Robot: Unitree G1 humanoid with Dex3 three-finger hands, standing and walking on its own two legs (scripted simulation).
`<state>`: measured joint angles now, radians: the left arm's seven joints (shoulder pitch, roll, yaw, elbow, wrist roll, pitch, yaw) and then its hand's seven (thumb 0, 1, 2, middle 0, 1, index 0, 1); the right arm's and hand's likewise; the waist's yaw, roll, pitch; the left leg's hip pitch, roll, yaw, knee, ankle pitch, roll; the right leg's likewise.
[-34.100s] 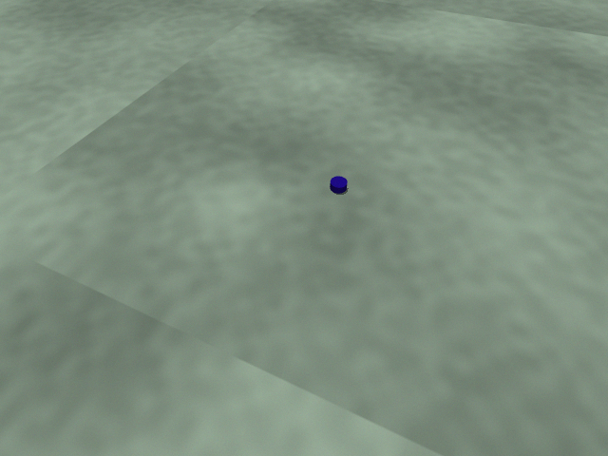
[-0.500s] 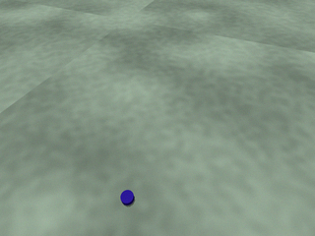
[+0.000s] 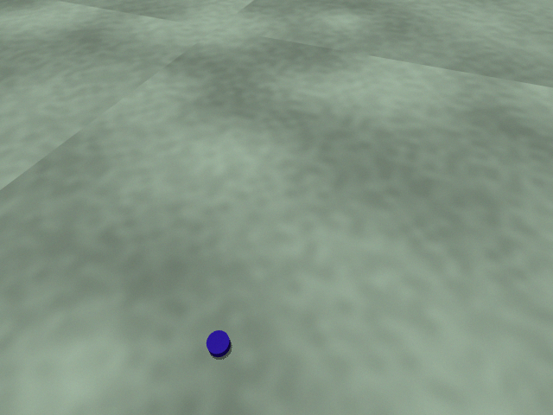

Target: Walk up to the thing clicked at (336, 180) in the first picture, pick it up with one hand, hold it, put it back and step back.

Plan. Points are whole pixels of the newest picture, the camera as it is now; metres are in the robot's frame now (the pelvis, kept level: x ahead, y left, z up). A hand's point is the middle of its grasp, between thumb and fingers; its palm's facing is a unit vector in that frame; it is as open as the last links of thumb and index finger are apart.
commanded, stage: stand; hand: left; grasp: from above
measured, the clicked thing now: (218, 343) +0.45 +0.24 -0.76
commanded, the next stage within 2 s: step back in 1.26 s
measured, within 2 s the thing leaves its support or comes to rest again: neither
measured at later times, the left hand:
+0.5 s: hand out of the picture +0.08 +0.25 -0.16, palm faces +0.00 -0.94 -0.34, open 7.4 cm
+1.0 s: hand out of the picture +0.08 +0.25 -0.16, palm faces -0.01 -0.94 -0.34, open 7.4 cm
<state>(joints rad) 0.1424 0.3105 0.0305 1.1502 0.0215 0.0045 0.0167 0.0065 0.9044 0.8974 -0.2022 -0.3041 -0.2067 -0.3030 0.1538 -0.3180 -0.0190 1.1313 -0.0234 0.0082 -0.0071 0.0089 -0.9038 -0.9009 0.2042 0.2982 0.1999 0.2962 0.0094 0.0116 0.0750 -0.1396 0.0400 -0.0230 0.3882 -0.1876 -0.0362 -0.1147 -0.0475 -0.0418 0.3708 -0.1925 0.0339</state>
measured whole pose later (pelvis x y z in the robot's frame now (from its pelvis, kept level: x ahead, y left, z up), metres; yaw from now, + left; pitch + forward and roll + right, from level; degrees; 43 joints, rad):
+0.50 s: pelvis +0.01 +0.00 +0.00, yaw -1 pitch -3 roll +0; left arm 0.11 0.32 0.03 1.15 0.02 0.00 0.01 0.01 0.90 0.90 -0.20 -0.30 -0.21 -0.30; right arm 0.11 -0.33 -0.01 1.13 -0.02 0.00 -0.01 0.01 -0.90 -0.90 0.20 0.30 0.20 0.30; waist 0.01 0.01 0.06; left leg -0.12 0.04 -0.01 0.35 -0.19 -0.04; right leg -0.11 -0.05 -0.03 0.35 -0.19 0.03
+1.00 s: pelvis +0.01 +0.00 +0.00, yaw -1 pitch -3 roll +0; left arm 0.11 0.33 0.02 1.15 0.01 0.00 0.00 0.01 0.90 0.90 -0.20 -0.30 -0.21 -0.30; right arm 0.11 -0.33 0.00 1.14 -0.02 0.00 0.00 0.01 -0.90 -0.90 0.20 0.30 0.20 0.30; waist 0.00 0.01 0.06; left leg -0.12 0.05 -0.01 0.34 -0.18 -0.04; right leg -0.10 -0.04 -0.03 0.34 -0.19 0.03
